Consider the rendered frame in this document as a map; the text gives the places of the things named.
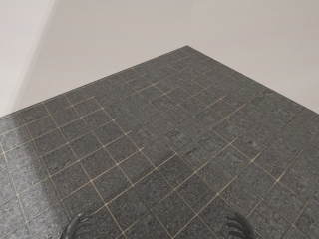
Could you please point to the left robot hand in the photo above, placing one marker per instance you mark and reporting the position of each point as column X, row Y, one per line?
column 71, row 231

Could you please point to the right robot hand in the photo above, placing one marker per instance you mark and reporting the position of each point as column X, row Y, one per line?
column 248, row 232

